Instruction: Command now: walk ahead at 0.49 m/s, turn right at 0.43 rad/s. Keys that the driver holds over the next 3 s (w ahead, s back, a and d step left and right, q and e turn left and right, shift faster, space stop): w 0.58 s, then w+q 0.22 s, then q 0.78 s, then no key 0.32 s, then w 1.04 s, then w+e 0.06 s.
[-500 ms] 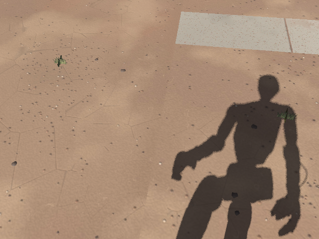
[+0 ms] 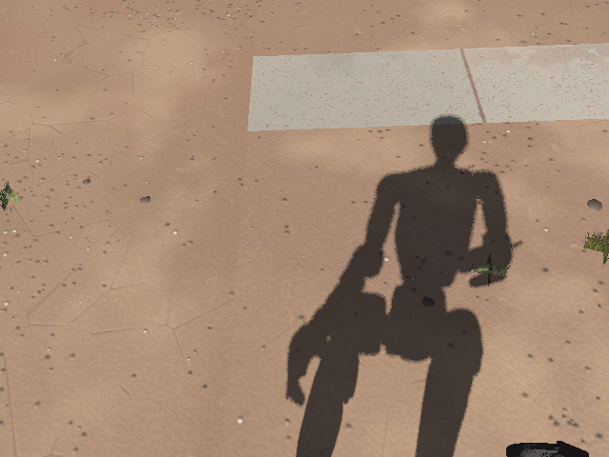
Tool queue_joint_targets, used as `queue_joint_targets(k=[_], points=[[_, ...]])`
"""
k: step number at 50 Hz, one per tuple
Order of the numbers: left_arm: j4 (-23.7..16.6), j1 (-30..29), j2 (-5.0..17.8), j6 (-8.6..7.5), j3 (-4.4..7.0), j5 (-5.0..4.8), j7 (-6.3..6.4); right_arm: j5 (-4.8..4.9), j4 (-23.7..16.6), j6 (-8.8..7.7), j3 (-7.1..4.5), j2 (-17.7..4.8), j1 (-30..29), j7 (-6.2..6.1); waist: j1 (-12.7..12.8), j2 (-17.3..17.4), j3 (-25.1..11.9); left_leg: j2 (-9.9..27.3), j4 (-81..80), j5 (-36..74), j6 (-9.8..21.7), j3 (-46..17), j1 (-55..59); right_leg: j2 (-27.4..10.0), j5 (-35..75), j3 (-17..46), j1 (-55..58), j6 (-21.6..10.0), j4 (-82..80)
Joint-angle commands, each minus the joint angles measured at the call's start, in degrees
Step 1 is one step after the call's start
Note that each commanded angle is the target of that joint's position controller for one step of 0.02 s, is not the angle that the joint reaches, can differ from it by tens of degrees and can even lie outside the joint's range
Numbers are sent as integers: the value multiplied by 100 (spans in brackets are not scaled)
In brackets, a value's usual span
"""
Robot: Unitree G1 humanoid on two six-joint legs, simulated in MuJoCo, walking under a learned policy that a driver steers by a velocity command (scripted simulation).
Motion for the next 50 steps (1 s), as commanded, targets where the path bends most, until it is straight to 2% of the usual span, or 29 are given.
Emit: queue_joint_targets(k=[1,3,4,5,6,7,8,9,10,12,15,17,19,22,27,29,30,31,32,33,34,35,36,38,40,42,44,47,50], points=[[-126,419,833,-73,154,30,81,54,-712,-175,-28,-360,-832,40,48,-583,351,-218,-470,5,209,203,68,-1650,3408,994,80,-569,-107],[-146,173,947,-90,147,51,103,66,-591,-216,-83,-497,-254,7,-250,-661,205,-441,-860,-342,452,279,1089,-1603,4417,854,28,-364,263],[-129,133,1043,-104,160,71,88,91,-420,-242,-155,-643,343,-58,-492,-644,-115,-625,-977,-561,582,331,1788,-1515,5279,764,121,-273,942],[-120,56,1079,-119,164,58,49,107,-177,-290,-225,-775,1195,-138,-907,-529,-580,-610,-1289,-350,738,361,2795,-1313,5445,540,-37,-184,1941],[-211,39,894,-152,111,30,10,19,-43,-338,-299,-1018,2072,-241,-1265,-364,-1199,216,-1213,-875,956,-441,4186,-1100,3982,458,-910,-121,3238],[-257,799,312,-140,-4,-205,-19,-156,10,-309,-451,-1624,2619,-279,-1043,999,-2075,1981,-1300,-1115,1782,-3187,5835,-215,396,-151,-2616,185,5433],[-160,832,744,-114,52,-86,14,11,112,-230,-444,-1342,2480,-189,-969,834,-1976,2144,-2082,-1506,2058,-4525,5526,-119,-1114,-61,-3348,157,6166],[-268,161,811,-73,64,19,14,92,24,-223,-344,-924,1827,-158,-781,193,-876,1902,-2244,-1938,1925,-3649,4558,-472,-525,-26,-3671,170,6289],[-400,-362,735,-80,23,71,-21,92,-4,-264,-260,-583,1475,-115,-756,-265,-375,1637,-2396,-1518,1752,-2873,3812,-660,-125,-58,-3635,165,6018],[-496,-543,621,11,5,153,-107,77,185,-347,-171,-353,1470,-104,-509,-61,-78,1145,-2607,-495,1444,-1903,3096,-922,47,-164,-3412,194,5582],[-514,-490,437,133,-46,198,-185,139,501,-504,-169,-424,1837,-52,-351,144,-113,946,-2772,570,1423,-1298,2956,-1004,201,-404,-3456,276,5345],[-686,-927,397,165,-82,212,-215,159,652,-533,-182,-531,2041,-45,-376,142,24,891,-2966,749,1439,-1010,2973,-1172,597,-570,-3852,360,5042],[-865,-1454,364,165,-128,215,-243,164,753,-513,-152,-492,2201,-57,-451,127,132,745,-3031,1033,1369,-717,3021,-1305,1055,-751,-4072,451,4482],[-1086,-2218,207,151,-243,174,-272,180,869,-494,-131,-515,2416,-77,-635,185,226,556,-3048,1310,1217,-358,2947,-1284,1586,-1038,-3727,510,3253],[-1273,-2911,345,137,-266,118,-235,131,1062,-421,-145,-714,2847,-145,-853,268,356,842,-2888,1325,1162,-440,3740,-1091,1333,-1212,-3369,393,2016],[-1241,-2726,427,89,-225,124,-198,125,1120,-372,-155,-770,2806,-193,-704,293,312,970,-2523,1930,1078,-416,4002,-954,954,-1214,-2952,245,1634],[-1116,-2336,501,49,-178,148,-159,138,1153,-344,-156,-798,2792,-206,-526,287,138,926,-1994,2552,1009,-399,3998,-786,779,-1231,-2357,168,1407],[-846,-1506,620,-13,-105,187,-109,158,1173,-307,-147,-810,2744,-208,-129,107,-299,734,-1024,2829,910,-253,3784,-655,902,-1246,-1292,29,1061],[-593,-448,959,-96,6,306,-40,195,1030,-307,-120,-741,2629,-204,266,-187,-976,515,294,1710,795,-132,2845,-1381,824,-522,204,-209,1114],[-554,149,1589,-93,169,436,16,395,766,-305,26,-77,3118,-178,156,-1377,-1973,-314,2383,-1479,510,380,890,-3220,414,1931,2047,-787,874],[-526,147,1414,6,180,194,-9,303,871,-253,-115,-558,3070,-226,173,-1227,-2054,-535,3162,-3060,538,-82,199,-3477,271,3032,1764,-972,187],[-521,-381,1053,23,86,108,-28,241,805,-198,-180,-654,2619,-230,-73,-787,-1069,-195,3323,-2586,575,-283,-30,-3132,-77,2081,951,-747,39],[-575,-844,713,-24,8,84,-48,218,752,-201,-146,-506,2323,-188,-219,-618,-450,12,3071,-2124,562,-277,65,-2874,106,1336,97,-567,-244],[-511,-1123,438,-105,-61,54,-23,88,781,-62,-174,-417,2261,-110,-533,-713,27,227,2688,-1779,503,-246,548,-2426,601,319,-889,-191,-621],[-451,-1005,438,-223,-56,49,8,62,748,70,-189,-309,2244,-30,-646,-657,27,219,2706,-1535,447,-188,629,-2335,1212,-160,-1043,-161,-752],[-384,-933,516,-299,-33,4,36,63,621,140,-210,-258,2013,-10,-757,-555,136,206,2608,-1248,366,-116,385,-2327,2824,-718,-985,-188,-646],[-318,-837,492,-280,-44,4,67,56,474,164,-194,-195,1740,-8,-784,-611,170,164,2236,-876,294,51,248,-2205,4093,-1306,-943,-157,-407],[-296,-869,503,-194,-66,-3,102,91,217,146,-89,-37,1143,46,-677,-798,197,9,870,-90,320,425,723,-1916,4298,-1959,-1112,-31,-178],[-201,-589,698,-105,-14,-14,152,40,38,156,-57,-91,831,80,-502,-776,70,-175,114,-5,447,685,1009,-2097,4633,-2050,-656,-34,256]])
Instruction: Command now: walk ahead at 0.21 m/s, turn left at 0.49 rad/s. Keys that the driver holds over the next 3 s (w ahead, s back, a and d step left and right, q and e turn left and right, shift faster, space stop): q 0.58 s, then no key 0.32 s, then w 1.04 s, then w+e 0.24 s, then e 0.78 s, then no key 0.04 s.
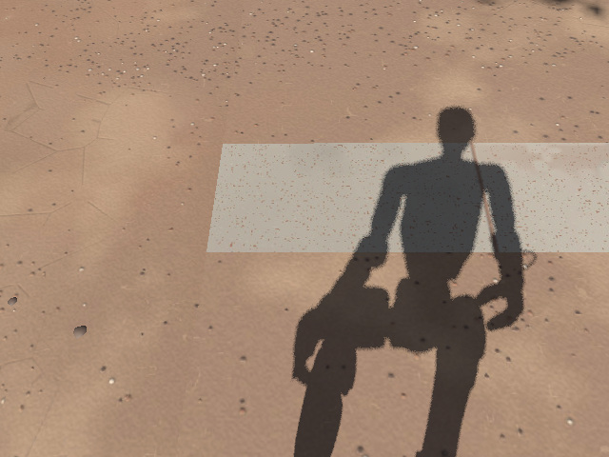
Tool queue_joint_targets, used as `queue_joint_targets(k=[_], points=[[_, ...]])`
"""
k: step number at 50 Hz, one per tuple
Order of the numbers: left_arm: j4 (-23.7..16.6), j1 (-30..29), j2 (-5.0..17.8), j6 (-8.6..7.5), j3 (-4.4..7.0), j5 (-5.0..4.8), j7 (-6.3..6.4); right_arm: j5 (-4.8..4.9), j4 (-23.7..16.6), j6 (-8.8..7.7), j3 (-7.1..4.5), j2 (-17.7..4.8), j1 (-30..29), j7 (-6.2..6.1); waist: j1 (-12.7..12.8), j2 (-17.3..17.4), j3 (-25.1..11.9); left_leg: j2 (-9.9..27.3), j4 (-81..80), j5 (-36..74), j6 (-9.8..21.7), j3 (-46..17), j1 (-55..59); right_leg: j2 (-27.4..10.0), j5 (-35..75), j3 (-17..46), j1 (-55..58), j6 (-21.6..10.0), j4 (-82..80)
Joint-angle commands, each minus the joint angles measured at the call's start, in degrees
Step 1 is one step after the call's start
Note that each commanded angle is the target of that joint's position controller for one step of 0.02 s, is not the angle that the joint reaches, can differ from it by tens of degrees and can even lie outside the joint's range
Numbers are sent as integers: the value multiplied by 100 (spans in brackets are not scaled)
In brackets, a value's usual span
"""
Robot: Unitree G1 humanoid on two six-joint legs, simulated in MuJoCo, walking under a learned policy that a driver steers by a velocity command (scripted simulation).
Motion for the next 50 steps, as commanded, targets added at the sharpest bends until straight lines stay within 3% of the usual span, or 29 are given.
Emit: queue_joint_targets(k=[1,4,5,6,7,8,9,10,11,12,13,16,21,26,29,31,32,33,34,35,36,37,39,43,45,47,49,50], points=[[-294,-60,822,7,170,-10,75,-53,-383,-28,44,-80,50,37,-97,-780,-276,-255,-549,4,153,332,885,-1455,4717,112,-197,-422,276],[-345,-175,999,154,256,-16,138,-106,-357,-80,-60,-326,597,-15,-306,-731,-627,-568,-989,-738,462,364,1484,-1561,5244,125,82,-334,1668],[-389,-263,1025,215,275,-38,123,-135,-231,-154,-118,-424,1102,-69,-561,-449,-911,-684,-1605,-257,592,319,2093,-1404,4626,36,-60,-177,2732],[-499,-70,1003,236,277,-37,97,-145,-226,-236,-258,-940,1442,-150,-700,240,-1312,111,-1742,2106,867,-716,3158,-1030,2534,4,-1006,108,4304],[-727,522,423,296,160,-65,44,-38,-341,-170,-437,-1643,1266,-197,-178,1243,-1865,1851,-1309,5566,2036,-2913,4541,121,-2391,319,-2854,407,6275],[-731,239,679,382,173,94,20,252,-466,-64,-464,-1584,1490,-203,-571,375,-2490,1922,-1856,4182,2341,-3375,4410,-19,-2156,1448,-3035,429,6484],[-821,-151,670,423,176,50,15,233,-527,21,-399,-1318,1011,-245,-420,154,-1707,1759,-2206,2543,2187,-3034,3674,-211,-1689,1543,-3257,433,6429],[-880,-511,698,425,184,61,30,198,-560,90,-289,-961,634,-271,-288,-93,-939,1399,-2535,1586,1856,-2696,2877,-352,-1260,1540,-3326,429,5971],[-934,-649,752,462,208,112,48,191,-577,119,-232,-769,430,-288,-151,-58,-607,1060,-2694,1177,1555,-2416,2439,-432,-976,1556,-3236,444,5569],[-924,-529,763,553,223,161,57,169,-620,121,-200,-644,320,-299,-51,59,-603,813,-2801,905,1388,-2164,2121,-430,-764,1541,-2956,455,5324],[-902,-459,705,640,220,181,59,114,-636,94,-196,-667,309,-278,-8,64,-699,669,-2799,944,1290,-2047,1980,-350,-626,1507,-2776,455,5236],[-981,-487,560,729,191,140,42,67,-685,28,-274,-919,357,-240,14,39,-947,492,-2765,836,1135,-2021,2011,-248,-426,1561,-2744,483,4874],[-1175,-1037,674,797,189,115,64,94,-737,184,-333,-1048,499,-277,-207,410,-753,353,-3122,-1544,898,-2603,2130,-146,-394,1693,-2961,563,4010],[-1227,-1195,702,694,152,4,82,51,-760,256,-374,-1085,533,-255,-307,497,-714,358,-3062,-1659,891,-3059,2290,49,-686,1773,-2533,484,3044],[-1109,-860,729,579,144,-79,50,-19,-869,297,-378,-1053,343,-204,-282,752,-761,241,-3004,-1464,787,-3193,2132,271,-838,1707,-1778,276,2084],[-974,-428,762,513,162,-96,77,41,-866,320,-369,-1004,331,-199,-105,666,-776,192,-2933,-1448,611,-3349,1969,319,-483,1637,-1061,85,1010],[-892,-196,782,474,171,-51,118,119,-873,311,-348,-949,311,-234,25,511,-737,2,-2778,-1776,388,-3250,1706,198,40,1644,-555,-3,158],[-954,-394,1106,447,238,37,168,186,-877,291,-288,-718,520,-279,-159,-266,-688,-454,-1987,-2469,75,-2793,1342,-615,-398,2517,-360,-154,-529],[-1222,-827,1600,434,303,133,157,233,-976,262,-255,-557,550,-315,-257,-1287,-616,-1424,-662,-2611,-191,-1539,662,-2036,-657,4229,-497,-705,-1044],[-1206,-1105,1504,419,307,181,104,-28,-943,234,-359,-997,329,-337,-254,-1097,-268,-1265,535,-2708,-283,-1259,647,-2235,634,4156,-1316,-1166,-794],[-1243,-1252,1178,383,222,96,74,-94,-810,219,-370,-1004,520,-292,-454,-695,-337,-1204,1231,-2445,-308,-1410,961,-1954,1558,3627,-1482,-1144,-535],[-1264,-1430,975,364,176,41,44,-65,-648,226,-347,-909,757,-245,-583,-567,-440,-1204,1607,-2148,-341,-1395,1084,-1550,2092,2998,-1441,-961,-327],[-1292,-1404,907,351,142,16,57,-35,-527,267,-281,-802,854,-179,-502,-893,-593,-1203,1746,-2030,-480,-1258,902,-1149,3009,2402,-913,-819,0],[-1049,-778,996,387,145,15,62,69,-491,370,-63,-492,398,-212,-115,-1077,-677,-927,211,-2392,-671,-951,1239,-1144,3753,2262,-156,-837,357],[-954,-607,1140,452,172,44,34,139,-429,408,10,-455,266,-269,45,-1295,-642,-829,-681,-2656,-562,-582,1794,-1166,3753,2313,-197,-852,409],[-813,-410,1248,524,208,62,-16,150,-290,395,53,-478,346,-320,89,-1350,-616,-859,-1653,-2263,-377,-305,2309,-1110,2210,2509,-321,-787,196],[-678,-350,1296,595,250,-8,-32,51,-94,279,65,-510,626,-373,-102,-1095,-382,-851,-2771,-1512,-78,-206,3252,-928,183,2585,-1045,-572,129],[-707,-461,1142,586,230,-6,-28,16,1,188,46,-660,811,-395,-216,-743,-326,-509,-2814,-1675,121,-648,3892,-772,-605,2486,-1730,-424,358]])
Over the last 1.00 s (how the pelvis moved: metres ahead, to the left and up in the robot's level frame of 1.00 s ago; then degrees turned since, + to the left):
0.54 -0.04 0.00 6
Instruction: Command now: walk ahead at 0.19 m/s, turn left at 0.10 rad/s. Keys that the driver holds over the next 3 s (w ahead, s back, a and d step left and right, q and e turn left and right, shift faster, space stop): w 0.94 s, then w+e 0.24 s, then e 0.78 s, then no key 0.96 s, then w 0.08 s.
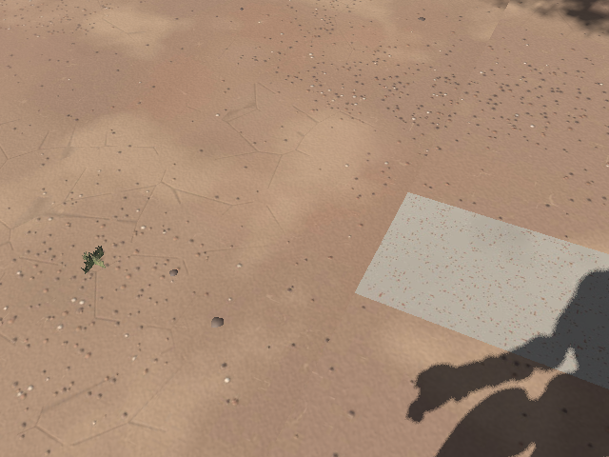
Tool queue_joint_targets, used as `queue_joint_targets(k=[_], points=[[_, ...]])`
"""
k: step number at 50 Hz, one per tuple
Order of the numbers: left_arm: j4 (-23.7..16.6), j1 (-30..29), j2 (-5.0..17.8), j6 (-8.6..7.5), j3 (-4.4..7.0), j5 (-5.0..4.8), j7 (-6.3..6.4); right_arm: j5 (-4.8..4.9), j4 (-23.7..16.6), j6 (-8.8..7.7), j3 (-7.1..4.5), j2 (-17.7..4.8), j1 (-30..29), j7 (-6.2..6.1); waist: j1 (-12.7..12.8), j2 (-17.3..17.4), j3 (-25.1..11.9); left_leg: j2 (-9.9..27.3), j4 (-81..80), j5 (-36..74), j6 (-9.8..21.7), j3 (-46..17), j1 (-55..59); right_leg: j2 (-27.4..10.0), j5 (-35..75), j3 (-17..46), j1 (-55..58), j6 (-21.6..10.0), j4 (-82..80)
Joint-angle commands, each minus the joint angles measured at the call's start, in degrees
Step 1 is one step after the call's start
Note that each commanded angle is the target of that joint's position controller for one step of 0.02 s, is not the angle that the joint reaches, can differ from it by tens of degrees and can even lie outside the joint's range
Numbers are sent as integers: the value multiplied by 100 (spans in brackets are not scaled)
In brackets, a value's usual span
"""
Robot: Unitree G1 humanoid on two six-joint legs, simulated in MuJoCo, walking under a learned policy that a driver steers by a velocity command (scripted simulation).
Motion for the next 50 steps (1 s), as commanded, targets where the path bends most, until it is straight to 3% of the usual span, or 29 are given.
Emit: queue_joint_targets(k=[1,2,3,4,6,9,11,15,17,18,19,20,21,22,23,24,27,31,36,40,42,43,44,45,46,47,48,50], points=[[-312,-175,560,-47,162,-109,-35,-126,24,-229,-210,-1048,837,-96,-403,493,65,989,-983,-1037,744,-1437,1642,-199,-1243,382,-1954,-301,180],[-550,-716,686,-112,181,-56,-48,-92,172,-265,-355,-1428,1297,-32,-772,1192,418,2018,-1713,-2032,1293,-2955,1350,204,-1446,-239,-2719,-209,1121],[-663,-1106,916,-145,266,14,-67,-139,196,-338,-313,-1205,1234,-17,-781,770,995,2312,-1946,-1854,1543,-3218,1001,-136,-1268,45,-3074,-212,1881],[-593,-918,864,-188,274,-24,-127,-135,150,-400,-261,-994,930,-18,-527,542,1001,2137,-1948,-1528,1511,-2880,940,-229,-942,155,-3093,-193,2218],[-424,-536,839,-267,295,37,-255,-77,108,-512,-232,-840,624,-21,-264,692,729,1694,-1970,-674,1255,-2079,1050,-382,-429,115,-2912,-95,2366],[-403,-647,733,-257,273,121,-389,-30,181,-655,-215,-762,658,63,-285,649,449,1292,-1847,317,1130,-1174,670,-333,9,-223,-2281,72,1963],[-560,-1040,558,-203,217,78,-424,-14,317,-680,-231,-840,859,78,-380,724,636,1293,-1863,367,1078,-1023,183,-321,216,-309,-1822,106,1470],[-506,-725,703,-177,252,30,-387,-27,364,-693,-279,-1081,843,75,-178,656,710,1499,-1678,537,985,-985,-361,-192,395,-414,-606,-34,594],[-161,209,831,-234,341,85,-293,-10,385,-692,-272,-1119,785,54,271,314,478,1284,-707,1476,812,-737,-676,90,300,-510,633,-114,225],[81,1011,1064,-309,431,135,-213,-25,392,-710,-221,-978,815,59,626,-209,57,889,693,1924,665,-319,-947,-165,-107,-103,1521,-238,-128],[185,1835,1809,-366,572,218,-142,69,128,-738,-62,-419,919,90,797,-1772,-630,97,2899,593,319,313,-2103,-1764,-1891,2444,2513,-748,-1203],[356,1927,1777,-331,551,81,-172,-25,159,-725,-129,-648,931,78,636,-1775,-697,-303,3895,-1017,369,-225,-2738,-2274,-2961,4227,2167,-1045,-2096],[184,1225,1466,-312,465,39,-177,-62,164,-710,-158,-776,887,102,258,-1040,-25,132,4330,-690,504,-455,-3028,-2258,-3334,3710,1552,-1055,-1992],[-21,559,999,-337,358,39,-207,-38,186,-720,-153,-785,703,163,93,-603,253,458,4181,-123,512,-322,-2941,-1963,-2527,2951,1050,-987,-1948],[-60,312,821,-376,290,45,-209,-39,182,-712,-137,-685,606,205,-45,-530,320,646,3896,173,474,-193,-2749,-1664,-1691,2321,750,-871,-2000],[-16,315,715,-429,246,33,-190,-116,205,-672,-118,-628,612,226,-105,-581,311,747,3730,387,402,-102,-2575,-1455,-941,1864,608,-814,-2035],[188,668,754,-545,237,0,-164,-123,214,-575,-70,-531,422,322,-129,-544,287,821,3598,891,273,136,-2599,-1252,327,1195,585,-906,-2169],[400,1071,656,-566,202,-24,-157,-122,-85,-527,-20,-478,-534,345,27,-378,569,893,2728,1471,49,340,-3268,-1186,984,776,852,-1042,-2348],[569,1216,775,-614,195,-1,-138,-85,-451,-545,94,-305,-1473,372,211,-443,597,454,1199,2032,49,756,-2216,-947,2407,171,594,-877,-2221],[688,1093,835,-551,194,33,-81,-68,-509,-575,25,-545,-1228,282,-5,-513,447,341,722,1518,397,605,-1894,-1253,3904,160,1490,-763,-1602],[682,947,873,-466,191,46,-58,-62,-93,-644,-69,-668,74,174,-542,-420,-275,47,226,1260,664,747,-619,-1083,4918,-43,1680,-646,19],[616,972,767,-446,142,12,-60,-162,140,-705,-160,-928,1020,106,-898,-110,-877,588,53,1046,893,174,765,-868,3855,-211,865,-543,1427],[419,1419,261,-450,11,-80,-103,-261,139,-711,-287,-1437,1559,42,-750,924,-1652,2241,-138,34,1289,-2186,2298,-186,1028,-533,-843,-330,3346],[574,1706,570,-427,120,-55,-113,-62,178,-632,-318,-1465,1452,80,-587,1274,-1857,2658,-829,-449,1748,-4021,2594,436,-1500,28,-2068,-330,4452],[526,1224,896,-425,195,-32,-83,27,93,-627,-265,-1142,887,112,-467,611,-885,2359,-917,-511,1587,-3098,1890,-1,-953,339,-2527,-384,4606],[442,849,819,-466,171,-42,-113,28,0,-677,-182,-820,482,143,-377,309,-334,2176,-1101,34,1508,-2420,1085,-209,-465,296,-2449,-376,4438],[461,739,674,-445,151,-60,-122,-12,-13,-741,-121,-609,256,154,-195,109,-46,1944,-1297,600,1284,-1852,500,-407,-196,316,-2212,-346,4113],[570,874,484,-287,114,48,-173,-22,90,-874,-52,-434,247,128,19,214,90,1659,-1559,1413,1021,-1098,-83,-547,25,353,-1795,-219,3776]])
Over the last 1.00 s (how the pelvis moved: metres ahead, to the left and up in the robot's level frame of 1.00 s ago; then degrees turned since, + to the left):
0.10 -0.02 0.00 26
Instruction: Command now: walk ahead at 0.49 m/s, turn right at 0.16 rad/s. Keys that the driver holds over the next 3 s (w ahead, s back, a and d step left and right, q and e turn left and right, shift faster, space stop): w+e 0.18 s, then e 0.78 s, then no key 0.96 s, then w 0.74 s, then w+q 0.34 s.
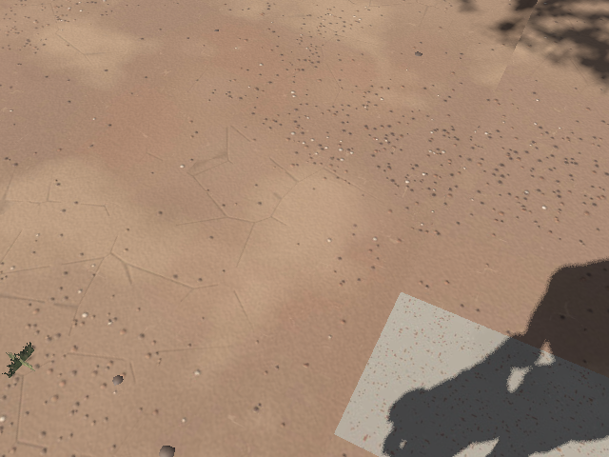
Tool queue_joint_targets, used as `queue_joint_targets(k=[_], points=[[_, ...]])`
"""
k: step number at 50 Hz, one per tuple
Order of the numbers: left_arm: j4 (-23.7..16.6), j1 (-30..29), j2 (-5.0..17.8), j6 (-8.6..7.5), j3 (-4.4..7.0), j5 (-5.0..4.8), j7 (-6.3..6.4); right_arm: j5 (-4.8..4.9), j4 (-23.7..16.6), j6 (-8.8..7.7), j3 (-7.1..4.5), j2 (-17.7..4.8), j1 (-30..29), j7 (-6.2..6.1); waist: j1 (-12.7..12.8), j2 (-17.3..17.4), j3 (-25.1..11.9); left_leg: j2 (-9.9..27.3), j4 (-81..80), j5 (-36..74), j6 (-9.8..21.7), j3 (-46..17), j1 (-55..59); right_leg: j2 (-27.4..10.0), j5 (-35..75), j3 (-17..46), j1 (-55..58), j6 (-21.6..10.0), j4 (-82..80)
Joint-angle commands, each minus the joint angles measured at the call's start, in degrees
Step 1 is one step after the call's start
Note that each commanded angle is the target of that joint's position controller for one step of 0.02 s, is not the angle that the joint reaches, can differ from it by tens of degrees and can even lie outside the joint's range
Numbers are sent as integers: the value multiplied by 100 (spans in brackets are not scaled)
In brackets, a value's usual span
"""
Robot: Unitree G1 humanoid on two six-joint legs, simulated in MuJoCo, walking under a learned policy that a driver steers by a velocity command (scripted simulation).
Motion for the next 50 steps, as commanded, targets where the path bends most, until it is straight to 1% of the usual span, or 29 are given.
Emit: queue_joint_targets(k=[1,5,9,12,15,17,19,20,21,22,23,24,25,26,27,29,30,32,38,41,42,43,44,45,46,47,48,49,50], points=[[-130,376,367,118,85,59,-60,16,-66,-233,-94,-477,462,-14,-3,410,-175,1674,-1732,693,478,-1649,716,-418,436,358,-958,87,95],[-279,-121,330,254,113,65,-133,77,119,-298,-134,-585,887,11,-12,388,49,1535,-1977,1302,227,-816,910,-459,1394,431,-1777,157,-104],[-532,-801,233,203,92,85,-146,81,241,-274,-88,-468,1198,-69,-158,383,210,1438,-1922,2113,64,-229,1222,-409,2163,256,-2260,195,-757],[-746,-1273,9,147,-10,142,-131,96,289,-257,-39,-385,1188,-156,-164,358,358,1345,-1570,3694,-23,296,1304,-338,2430,-302,-2023,196,-1695],[-948,-1675,-135,152,-111,135,-163,93,354,-156,-49,-454,1334,-257,-294,524,328,1383,-1173,4250,-69,563,1696,-225,2352,-739,-1716,121,-2548],[-973,-1516,-27,152,-90,156,-159,77,347,-69,-100,-606,1296,-321,-208,693,141,1440,-598,4949,-131,674,1958,25,1871,-909,-1235,-29,-2931],[-832,-789,200,121,9,178,-143,59,266,33,-203,-827,1099,-378,100,793,-287,1536,516,5566,-150,678,2053,330,1289,-940,-431,-296,-3194],[-669,-170,370,56,99,200,-121,58,199,89,-249,-907,1018,-376,314,782,-618,1538,1459,5120,-123,640,1922,452,1296,-789,239,-458,-3560],[-494,492,590,-30,208,271,-52,104,103,93,-278,-955,900,-325,646,406,-1008,1274,2923,3704,-245,723,1301,309,2420,-461,1293,-695,-4114],[-528,525,1198,-47,362,207,24,3,-115,68,-176,-371,1337,-259,210,-742,-1657,616,4685,-1853,-455,681,-465,-1249,6392,1024,3072,-1203,-2949],[-611,691,1378,25,461,-120,63,94,-336,157,-126,-250,1478,-248,268,-878,-2714,-125,5982,-2947,-691,-286,-1823,-2103,7101,2854,4150,-2334,-3320],[-841,218,1108,133,432,-186,103,31,-242,174,-161,-500,1314,-250,242,-66,-2337,312,5731,-2230,-701,-706,-1969,-1947,5881,2485,3462,-2185,-3813],[-964,-317,716,216,336,-180,146,50,-309,157,-173,-531,897,-235,192,10,-1428,453,5324,-1848,-756,-684,-1972,-1677,4858,2158,2430,-2012,-4228],[-988,-556,421,281,260,-157,176,-8,-344,177,-193,-536,674,-240,30,263,-897,587,4857,-1714,-829,-698,-1821,-1375,4242,1941,1663,-1759,-4507],[-997,-610,349,318,252,-169,225,-89,-428,301,-185,-490,635,-222,-77,219,-765,646,4461,-1684,-921,-673,-1428,-1103,3840,1665,1076,-1565,-4654],[-1095,-702,459,276,260,-3,182,-99,-457,534,-146,-349,840,-219,-225,175,-826,394,4309,-1053,-963,-416,-916,-650,3611,1264,450,-1361,-4719],[-1042,-678,604,279,325,-2,148,-69,-576,602,-103,-199,831,-221,-304,74,-822,302,4062,-984,-959,-295,-918,-447,3345,1165,332,-1244,-4666],[-1163,-712,677,322,353,5,130,-74,-785,631,-103,-233,640,-193,-251,70,-903,236,3748,-773,-993,-301,-1020,-320,2811,1281,288,-1088,-4674],[-1384,-639,598,531,398,92,199,-73,-1277,667,-101,-395,4,-325,67,-232,-767,178,3087,-866,-1024,-541,-1428,-252,-215,2294,266,-903,-4846],[-1408,-541,598,596,449,147,221,-3,-1442,593,-64,-370,-134,-361,178,-152,-651,52,2613,-1058,-930,-639,-1413,-275,-450,2723,373,-943,-4734],[-1359,-427,548,621,459,167,231,19,-1472,580,-100,-481,-41,-399,223,-212,-575,103,2321,-1469,-808,-914,-1642,-496,-643,3172,663,-1086,-4607],[-1373,-389,603,669,454,177,230,129,-1465,560,-59,-405,19,-438,264,-293,-470,21,1491,-2048,-611,-892,-1375,-577,-676,3217,660,-928,-4805],[-1451,-519,655,637,463,130,220,140,-1417,472,-77,-502,296,-444,174,-412,-520,8,1429,-1721,-331,-941,-602,-714,92,3530,238,-827,-4879],[-1464,-734,629,621,442,67,213,178,-1359,405,-89,-497,569,-456,-89,-227,-556,5,729,-1329,-164,-946,70,-486,304,3373,-133,-579,-4785],[-1534,-987,576,609,425,-48,215,139,-1301,341,-106,-559,841,-485,-315,171,-582,315,-389,-868,1,-1223,879,-21,-288,2887,-698,-152,-4391],[-1701,-1143,432,582,404,-189,199,32,-1413,338,-259,-1131,640,-519,-318,1541,-563,1845,-1334,-1285,744,-3117,1217,1055,-1471,1502,-1588,353,-2643],[-1593,-906,886,493,500,111,269,-46,-1558,385,-269,-1042,147,-505,-126,1428,-295,2827,-1377,644,1267,-3737,691,1245,-1476,592,-1814,448,-771],[-1433,-835,1085,462,561,220,256,-56,-1675,396,-130,-573,80,-499,1,355,-422,2524,-1071,1754,1250,-3144,465,913,-1149,769,-1384,515,53],[-1369,-625,923,484,537,194,211,-23,-1667,386,-80,-444,-90,-463,229,-47,-454,2121,-891,1951,1018,-2467,396,825,-826,801,-1244,572,362]])
Over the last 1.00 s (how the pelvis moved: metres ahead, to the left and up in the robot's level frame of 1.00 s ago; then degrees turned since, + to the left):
0.41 -0.02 0.00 0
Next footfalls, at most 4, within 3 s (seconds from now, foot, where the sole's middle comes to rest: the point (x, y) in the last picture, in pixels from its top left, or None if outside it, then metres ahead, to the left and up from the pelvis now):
0.42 right None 0.37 -0.12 -0.77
0.92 left None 0.36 -0.04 -0.77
1.34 right None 0.21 -0.19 -0.77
2.66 right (500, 430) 0.55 -0.42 -0.77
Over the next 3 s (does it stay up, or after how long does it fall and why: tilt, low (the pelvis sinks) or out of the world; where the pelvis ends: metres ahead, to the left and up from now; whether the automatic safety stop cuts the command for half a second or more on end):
stays up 0.60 -0.39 0.01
